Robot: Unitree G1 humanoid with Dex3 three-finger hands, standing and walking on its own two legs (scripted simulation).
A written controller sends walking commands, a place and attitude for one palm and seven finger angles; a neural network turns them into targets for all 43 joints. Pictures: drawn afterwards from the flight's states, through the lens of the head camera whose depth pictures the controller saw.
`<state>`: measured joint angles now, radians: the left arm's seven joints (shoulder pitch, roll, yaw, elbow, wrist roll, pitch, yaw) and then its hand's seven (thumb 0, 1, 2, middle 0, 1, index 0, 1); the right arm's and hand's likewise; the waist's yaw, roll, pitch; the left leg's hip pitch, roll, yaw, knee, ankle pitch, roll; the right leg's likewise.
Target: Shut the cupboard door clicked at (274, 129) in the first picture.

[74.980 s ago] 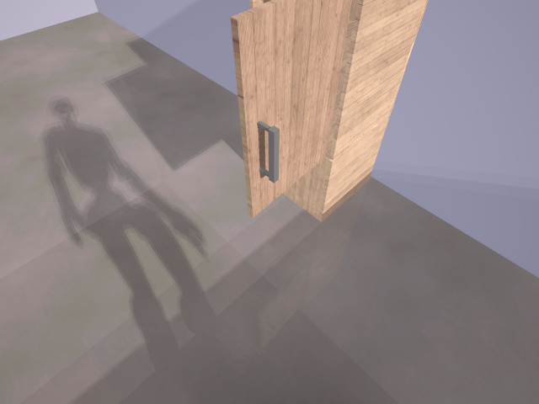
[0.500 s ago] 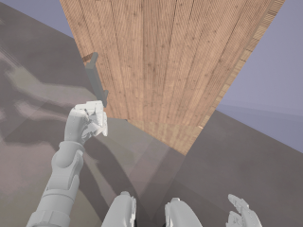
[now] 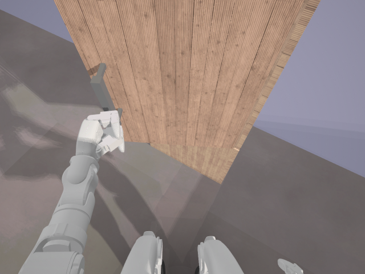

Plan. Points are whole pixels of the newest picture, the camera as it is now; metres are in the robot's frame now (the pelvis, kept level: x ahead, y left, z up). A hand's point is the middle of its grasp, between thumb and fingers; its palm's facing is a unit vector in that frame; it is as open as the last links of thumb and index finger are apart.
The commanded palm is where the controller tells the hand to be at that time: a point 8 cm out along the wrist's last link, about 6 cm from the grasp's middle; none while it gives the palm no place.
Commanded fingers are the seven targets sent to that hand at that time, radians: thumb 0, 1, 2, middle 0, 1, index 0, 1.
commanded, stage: bring the fist close to the handle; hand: left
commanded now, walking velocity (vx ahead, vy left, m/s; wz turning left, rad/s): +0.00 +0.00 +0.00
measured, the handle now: (110, 99) +0.50 +0.17 +0.04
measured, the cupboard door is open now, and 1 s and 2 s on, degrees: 26 15 0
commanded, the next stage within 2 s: push the door shut along its arc in 0.08 s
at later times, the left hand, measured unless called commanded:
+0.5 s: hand (127, 123) +0.44 +0.13 +0.03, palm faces -0.17 -0.98 -0.06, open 3.1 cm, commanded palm +0.43 +0.17 +0.03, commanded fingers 0.00 0.90 0.90 -1.30 -1.50 -1.30 -1.50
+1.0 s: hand (138, 102) +0.50 +0.11 +0.03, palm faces -0.30 -0.95 -0.05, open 3.1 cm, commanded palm +0.50 +0.14 +0.03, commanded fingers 0.00 0.90 0.90 -1.30 -1.50 -1.30 -1.50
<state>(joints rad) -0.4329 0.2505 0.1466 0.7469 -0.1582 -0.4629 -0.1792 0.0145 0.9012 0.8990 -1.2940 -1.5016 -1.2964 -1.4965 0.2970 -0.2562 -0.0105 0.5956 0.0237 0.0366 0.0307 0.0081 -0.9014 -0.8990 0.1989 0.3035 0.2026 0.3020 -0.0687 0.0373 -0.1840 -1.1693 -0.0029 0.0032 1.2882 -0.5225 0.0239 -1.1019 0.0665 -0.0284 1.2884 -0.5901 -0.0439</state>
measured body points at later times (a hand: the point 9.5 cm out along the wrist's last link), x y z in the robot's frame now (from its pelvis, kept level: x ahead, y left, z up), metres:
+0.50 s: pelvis -0.01 +0.01 -0.01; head +0.11 +0.02 +0.42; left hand +0.44 +0.18 +0.03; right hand +0.08 -0.25 -0.13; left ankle +0.04 +0.11 -0.62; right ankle +0.01 -0.10 -0.62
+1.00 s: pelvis -0.01 +0.01 -0.03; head +0.13 +0.03 +0.40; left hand +0.51 +0.16 +0.04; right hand +0.01 -0.26 -0.14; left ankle +0.04 +0.11 -0.62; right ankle +0.01 -0.09 -0.62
